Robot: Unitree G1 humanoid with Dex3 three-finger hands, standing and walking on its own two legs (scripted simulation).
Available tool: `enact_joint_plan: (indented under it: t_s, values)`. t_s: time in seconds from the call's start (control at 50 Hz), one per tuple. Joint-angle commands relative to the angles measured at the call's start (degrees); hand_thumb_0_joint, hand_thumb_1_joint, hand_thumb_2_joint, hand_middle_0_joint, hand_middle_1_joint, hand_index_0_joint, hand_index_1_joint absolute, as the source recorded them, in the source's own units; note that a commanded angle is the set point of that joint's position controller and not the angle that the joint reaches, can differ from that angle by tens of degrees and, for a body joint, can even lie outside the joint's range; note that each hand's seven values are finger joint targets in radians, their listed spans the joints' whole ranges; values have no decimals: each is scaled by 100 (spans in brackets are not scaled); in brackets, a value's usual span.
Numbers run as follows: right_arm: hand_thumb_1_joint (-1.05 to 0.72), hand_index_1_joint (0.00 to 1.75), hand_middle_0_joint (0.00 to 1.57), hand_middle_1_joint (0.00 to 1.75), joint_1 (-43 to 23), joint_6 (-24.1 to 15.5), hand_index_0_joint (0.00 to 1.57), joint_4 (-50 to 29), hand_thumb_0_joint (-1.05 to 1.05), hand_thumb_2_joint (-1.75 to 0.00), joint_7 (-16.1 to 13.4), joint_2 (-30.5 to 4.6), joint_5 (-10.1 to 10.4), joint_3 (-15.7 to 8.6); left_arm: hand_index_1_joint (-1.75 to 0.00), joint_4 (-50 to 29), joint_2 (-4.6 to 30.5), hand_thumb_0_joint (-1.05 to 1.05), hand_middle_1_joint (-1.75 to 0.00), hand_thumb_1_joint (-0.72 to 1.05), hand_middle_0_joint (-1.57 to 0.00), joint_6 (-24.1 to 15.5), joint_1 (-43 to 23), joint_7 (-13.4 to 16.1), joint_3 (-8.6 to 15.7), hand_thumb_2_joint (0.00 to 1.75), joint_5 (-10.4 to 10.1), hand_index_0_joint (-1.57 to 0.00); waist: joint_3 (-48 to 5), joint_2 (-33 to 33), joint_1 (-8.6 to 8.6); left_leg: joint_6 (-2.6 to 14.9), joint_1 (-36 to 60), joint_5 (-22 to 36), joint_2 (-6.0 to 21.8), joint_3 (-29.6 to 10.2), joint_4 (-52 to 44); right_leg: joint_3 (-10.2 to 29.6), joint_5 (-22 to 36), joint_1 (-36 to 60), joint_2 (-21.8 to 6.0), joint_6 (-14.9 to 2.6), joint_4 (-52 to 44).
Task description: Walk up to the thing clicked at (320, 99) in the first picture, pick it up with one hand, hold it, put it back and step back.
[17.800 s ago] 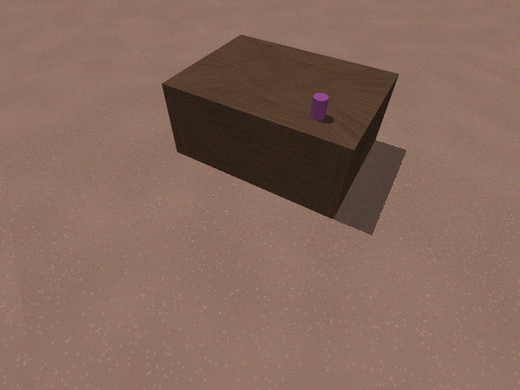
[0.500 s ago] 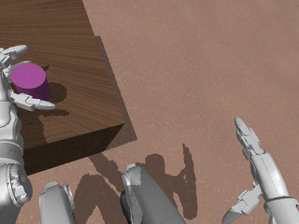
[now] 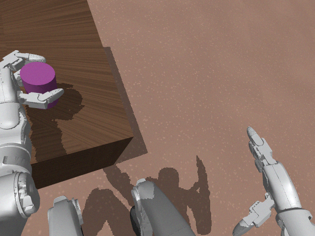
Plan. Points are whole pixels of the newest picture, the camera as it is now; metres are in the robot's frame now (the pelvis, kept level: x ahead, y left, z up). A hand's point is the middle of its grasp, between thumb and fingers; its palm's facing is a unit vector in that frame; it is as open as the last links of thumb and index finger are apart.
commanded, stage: settle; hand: left
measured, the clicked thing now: (41, 86) +0.53 +0.14 -0.05
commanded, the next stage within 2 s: lift in 0.84 s
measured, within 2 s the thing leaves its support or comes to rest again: neither
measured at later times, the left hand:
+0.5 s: hand (33, 75) +0.52 +0.15 +0.01, palm faces +0.08 -1.00 -0.02, open 9.9 cm
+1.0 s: hand (27, 70) +0.52 +0.16 +0.03, palm faces +0.09 -1.00 -0.02, open 10.0 cm
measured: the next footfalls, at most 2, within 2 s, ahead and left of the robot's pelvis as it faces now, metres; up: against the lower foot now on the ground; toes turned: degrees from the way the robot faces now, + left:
none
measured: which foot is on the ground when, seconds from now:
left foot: down 0.00-1.00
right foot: down 0.00-1.00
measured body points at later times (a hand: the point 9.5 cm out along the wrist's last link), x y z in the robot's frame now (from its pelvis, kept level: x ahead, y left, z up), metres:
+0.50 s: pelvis +0.00 +0.00 +0.03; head +0.17 +0.07 +0.44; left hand +0.51 +0.20 +0.01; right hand +0.18 -0.26 +0.10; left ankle +0.07 +0.13 -0.55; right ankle +0.04 -0.15 -0.55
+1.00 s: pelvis +0.01 +0.00 +0.04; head +0.17 +0.06 +0.46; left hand +0.51 +0.21 +0.04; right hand +0.19 -0.27 +0.09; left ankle +0.07 +0.13 -0.55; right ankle +0.04 -0.15 -0.55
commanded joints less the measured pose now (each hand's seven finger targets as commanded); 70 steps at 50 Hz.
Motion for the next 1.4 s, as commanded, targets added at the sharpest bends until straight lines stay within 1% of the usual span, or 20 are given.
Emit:
enact_joint_plan:
  t_s: [0.0,0.04,0.1,0.14,0.44,0.48,0.52,0.56,0.64,0.7,0.76,0.82,0.92,0.94,1.0,1.14,1.2,1.26,1.3,1.38]
  values:
    - [53,5,5,5,196,-277,5,-896,0,-5,-183,-1008,10,-777,-113,-1006,777,0,-112,-6,-106,-341,-2371,51,-31,96,-24,-107,-3047,1972,-4,123,3696,1673,-183,8,-1131,-151,1987,978,186,-367,-1178]
    - [53,5,5,5,238,-259,5,-720,0,-5,-171,-921,11,-671,-113,-894,756,0,-112,-10,-107,-329,-2248,51,4,97,-38,-107,-2940,1865,135,120,3686,1625,-194,6,-1227,-182,1901,999,196,-387,-1204]
    - [53,5,5,5,151,-270,5,-742,0,-5,-200,-981,12,-752,-118,-805,634,0,-117,-9,-110,-357,-2340,52,-33,101,-71,-111,-2961,1756,60,132,3669,1574,-183,-10,-1311,-198,1898,1071,199,-387,-1261]
    - [53,5,5,5,162,-271,5,-659,0,-5,-199,-888,9,-642,-119,-836,691,0,-118,-11,-110,-376,-2359,61,-30,103,-39,-111,-2913,1759,134,136,3624,1472,-208,30,-1351,-153,1839,1134,184,-380,-1326]
    - [53,5,5,5,69,-236,5,-207,0,-6,-269,-837,-37,-522,-128,-1044,634,0,-126,-13,-116,-429,-2560,117,-106,111,-130,-117,-3116,1827,249,124,3996,1474,-216,55,-1596,-117,1821,1374,159,-380,-1572]
    - [53,5,5,5,-73,-245,5,-311,0,-5,-294,-898,-28,-605,-129,-1062,676,0,-128,-13,-117,-443,-2602,133,-81,112,-128,-118,-3189,1823,247,107,4109,1499,-207,37,-1642,-131,1835,1409,167,-384,-1578]
    - [53,5,5,5,-51,-230,5,-238,0,-6,-291,-837,-38,-484,-131,-977,558,0,-129,-14,-118,-439,-2545,135,-120,114,-150,-119,-3104,1713,267,109,4053,1528,-199,14,-1674,-154,1862,1439,173,-380,-1601]
    - [52,5,5,5,-73,-235,5,-120,0,-6,-317,-869,-32,-547,-131,-1048,764,0,-130,-14,-119,-445,-2605,135,-49,113,-146,-119,-3129,1700,294,132,3938,1433,-226,79,-1652,-43,1867,1598,144,-341,-1697]
    - [52,5,5,5,22,-244,5,93,0,-6,-319,-758,-37,-443,-130,-927,515,0,-129,-15,-118,-412,-2471,80,-123,112,-222,-119,-3039,1513,284,169,3815,1415,-244,124,-1650,26,1888,1701,134,-303,-1817]
    - [52,5,5,5,-116,-252,5,24,0,-6,-316,-772,-12,-452,-133,-1001,583,0,-131,-13,-120,-419,-2393,75,-92,115,-238,-121,-3116,1509,368,165,3881,1507,-243,120,-1702,-23,1936,1764,150,-335,-1781]
    - [52,5,5,5,-28,-220,5,119,0,-6,-335,-850,-21,-572,-135,-973,492,0,-133,-15,-121,-416,-2333,81,-142,117,-214,-122,-3098,1532,336,142,4086,1668,-219,89,-1750,-102,2028,1666,179,-366,-1752]
    - [53,5,5,5,24,-215,5,301,0,-6,-322,-752,-11,-466,-136,-1090,449,0,-134,-15,-121,-412,-2306,63,-163,119,-259,-122,-3057,1575,400,142,4126,1787,-225,94,-1777,-110,2102,1688,177,-371,-1764]
    - [52,5,5,5,-52,-211,5,384,0,-6,-334,-779,-1,-517,-138,-1222,441,0,-137,-17,-123,-419,-2260,59,-181,120,-287,-124,-3085,1617,450,121,4279,1873,-207,71,-1845,-130,2120,1716,176,-377,-1772]
    - [49,5,5,5,-52,-217,5,372,0,-6,-337,-777,-4,-503,-135,-1253,475,0,-135,-9,-123,-422,-2255,67,-154,112,-293,-125,-3111,1576,478,133,4261,1814,-221,96,-1833,-108,2115,1761,171,-364,-1808]
    - [49,5,5,5,-148,-203,5,120,0,-7,-364,-852,11,-588,-135,-1482,330,0,-135,-13,-121,-408,-2206,-5,-276,111,-328,-124,-3371,1538,451,141,4412,1863,-221,117,-1894,-66,2213,2036,153,-346,-1906]
    - [50,5,5,5,-98,-122,5,292,0,-6,-392,-819,51,-596,-135,-1904,146,0,-136,-6,-122,-276,-1839,-78,-340,113,-471,-124,-3127,1564,681,76,4747,1971,-199,96,-2200,-126,2205,2151,162,-371,-2062]
    - [50,5,5,5,-12,-100,5,448,0,-6,-397,-670,56,-467,-137,-2073,81,0,-137,-7,-123,-251,-1610,-100,-383,115,-503,-125,-3064,1490,799,92,4741,2021,-225,149,-2252,-91,2300,2362,155,-346,-2156]
    - [50,5,5,5,89,-64,5,556,0,-6,-453,-782,72,-613,-138,-2184,-108,0,-138,-8,-123,-174,-1295,-129,-487,116,-565,-125,-2977,1325,805,112,4894,2202,-230,195,-2337,-59,2535,2586,144,-322,-2317]
    - [51,5,5,5,107,-64,5,516,0,-6,-445,-625,101,-436,-138,-2571,-108,0,-138,-6,-123,-151,-1226,-143,-506,116,-603,-126,-3096,1298,956,113,5007,2281,-253,223,-2410,-23,2648,2822,122,-309,-2384]
    - [51,5,5,5,85,-3,5,571,0,-6,-495,-710,130,-572,-140,-2690,-345,0,-140,-3,-125,-33,-709,-149,-548,120,-694,-127,-2716,1005,1074,95,5112,2109,-243,241,-2695,-58,2503,2983,133,-293,-2608]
